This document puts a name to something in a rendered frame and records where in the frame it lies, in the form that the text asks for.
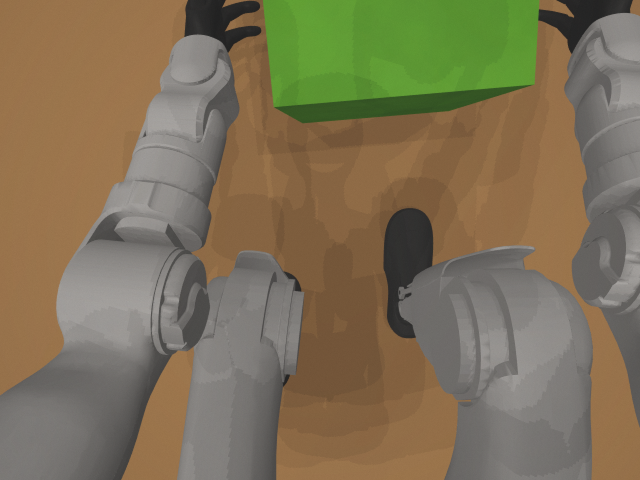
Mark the robot left shin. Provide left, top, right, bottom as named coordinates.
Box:
left=194, top=250, right=289, bottom=377

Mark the robot right forearm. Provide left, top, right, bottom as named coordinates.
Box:
left=564, top=13, right=640, bottom=223

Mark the carton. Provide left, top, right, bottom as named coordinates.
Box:
left=263, top=0, right=539, bottom=123

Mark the right robot hand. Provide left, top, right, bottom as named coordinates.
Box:
left=538, top=0, right=633, bottom=54

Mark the right robot upper arm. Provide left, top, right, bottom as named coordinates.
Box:
left=572, top=204, right=640, bottom=427

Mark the left robot upper arm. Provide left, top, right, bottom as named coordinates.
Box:
left=0, top=239, right=210, bottom=480

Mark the robot left forearm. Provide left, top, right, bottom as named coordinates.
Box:
left=56, top=35, right=240, bottom=329

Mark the right robot foot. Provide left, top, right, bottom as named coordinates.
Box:
left=384, top=208, right=433, bottom=338

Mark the left robot hand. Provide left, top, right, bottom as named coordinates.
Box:
left=184, top=0, right=261, bottom=52

